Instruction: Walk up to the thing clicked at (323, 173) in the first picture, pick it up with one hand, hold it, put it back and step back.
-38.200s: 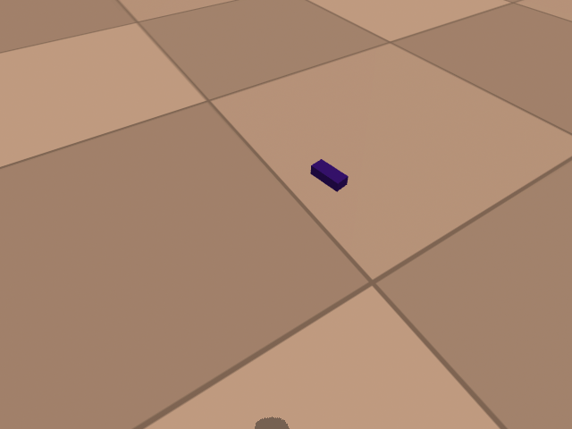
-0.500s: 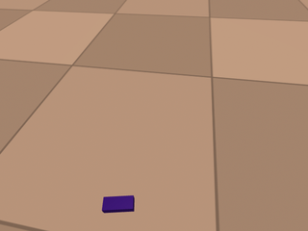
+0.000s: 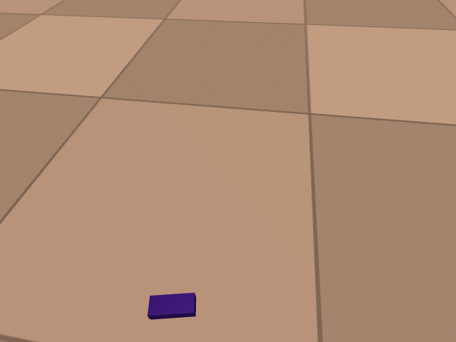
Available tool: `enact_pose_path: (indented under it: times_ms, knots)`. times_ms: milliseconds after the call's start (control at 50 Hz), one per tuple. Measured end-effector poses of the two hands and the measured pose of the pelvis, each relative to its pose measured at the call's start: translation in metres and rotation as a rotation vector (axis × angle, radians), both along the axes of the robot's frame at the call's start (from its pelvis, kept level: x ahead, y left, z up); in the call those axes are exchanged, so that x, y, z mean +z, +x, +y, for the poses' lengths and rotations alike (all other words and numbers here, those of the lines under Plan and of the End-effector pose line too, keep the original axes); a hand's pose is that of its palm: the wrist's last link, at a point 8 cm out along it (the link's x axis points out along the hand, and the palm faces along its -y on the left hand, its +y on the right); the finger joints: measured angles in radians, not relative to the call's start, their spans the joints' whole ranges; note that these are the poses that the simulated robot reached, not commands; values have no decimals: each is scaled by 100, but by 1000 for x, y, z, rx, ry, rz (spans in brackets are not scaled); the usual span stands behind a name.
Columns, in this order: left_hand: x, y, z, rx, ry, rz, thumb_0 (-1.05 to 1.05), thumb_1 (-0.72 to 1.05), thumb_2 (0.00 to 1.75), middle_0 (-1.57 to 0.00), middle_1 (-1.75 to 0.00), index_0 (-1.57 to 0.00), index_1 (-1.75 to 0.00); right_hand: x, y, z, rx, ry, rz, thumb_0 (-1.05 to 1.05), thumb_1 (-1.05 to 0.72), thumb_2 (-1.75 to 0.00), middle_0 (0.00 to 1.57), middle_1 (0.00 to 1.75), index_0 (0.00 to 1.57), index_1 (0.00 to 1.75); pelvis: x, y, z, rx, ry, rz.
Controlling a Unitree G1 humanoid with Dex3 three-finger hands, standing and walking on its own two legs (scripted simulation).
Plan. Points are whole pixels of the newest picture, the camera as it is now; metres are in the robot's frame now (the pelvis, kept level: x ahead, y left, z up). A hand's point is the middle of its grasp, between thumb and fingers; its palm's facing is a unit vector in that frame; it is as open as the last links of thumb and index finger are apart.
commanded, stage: stand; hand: left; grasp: from above
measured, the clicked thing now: (172, 306) +0.40 +0.27 -0.75
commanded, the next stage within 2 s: step back in 0.72 s
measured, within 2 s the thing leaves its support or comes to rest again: neither
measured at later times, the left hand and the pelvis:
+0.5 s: hand out of the picture +0.08 +0.24 -0.16, palm faces -0.02 -0.94 -0.34, open 7.4 cm; pelvis +0.00 +0.00 +0.00, yaw +0 degrees
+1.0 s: hand out of the picture +0.09 +0.29 -0.17, palm faces -0.07 -0.92 -0.39, open 7.4 cm; pelvis -0.04 +0.03 -0.02, yaw -1 degrees
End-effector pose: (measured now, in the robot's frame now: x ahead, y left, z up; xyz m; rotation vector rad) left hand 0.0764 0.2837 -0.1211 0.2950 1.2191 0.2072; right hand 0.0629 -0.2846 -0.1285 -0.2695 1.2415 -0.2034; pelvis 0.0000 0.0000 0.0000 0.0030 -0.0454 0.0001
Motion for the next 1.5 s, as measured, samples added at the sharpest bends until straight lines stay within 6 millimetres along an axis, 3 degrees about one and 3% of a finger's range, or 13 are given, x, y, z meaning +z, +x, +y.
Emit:
enact_pose_path:
  times_ms: [720, 900, 980, 1060, 1140, 1340, 1500]
  knots:
    - [1, 2, 2, -21, 7, 10, 1, 91, 90, -20, -30, -20, -30, 4, 1, -9, -6, -8, 11, 0, -90, -90, 20, 30, 20, 30, 1, 4, -3, -5, -2, 5]
    - [-4, 3, 26, -49, 48, -11, 1, 91, 90, -21, -30, -20, -30, 3, -2, -22, -24, -53, -12, 0, -90, -90, 21, 30, 20, 30, -11, -26, 5, -8, -9, 23]
    - [-10, 6, 45, -88, 62, -34, 1, 91, 90, -21, -30, -20, -30, 9, -16, -20, -27, -93, -16, 0, -90, -90, 20, 30, 20, 30, -17, -40, 21, -14, 3, 26]
    - [-24, 12, 63, -90, 52, -80, 1, 91, 90, -20, -30, -20, -30, 9, -42, -8, -8, -141, -1, 0, -90, -90, 20, 30, 20, 30, -28, -55, 37, -8, -3, 22]
    - [-24, 4, 65, -95, 43, -80, 1, 91, 90, -20, -30, -20, -30, 18, -72, 6, -19, -139, 29, 0, -90, -90, 21, 30, 20, 30, -21, -69, 41, -14, -17, 14]
    - [-21, -55, 60, -142, 42, -4, 1, 91, 90, -20, -30, -20, -30, 15, -108, 15, -41, -120, -55, 0, -90, -90, 21, 30, 20, 30, -18, -109, 43, -79, -24, 10]
    - [-14, -105, 40, -160, 79, -34, 1, 91, 90, -20, -30, -20, -30, -10, -149, -12, -49, -83, -89, 0, -90, -90, 21, 30, 20, 31, -32, -157, 21, -108, -32, -9]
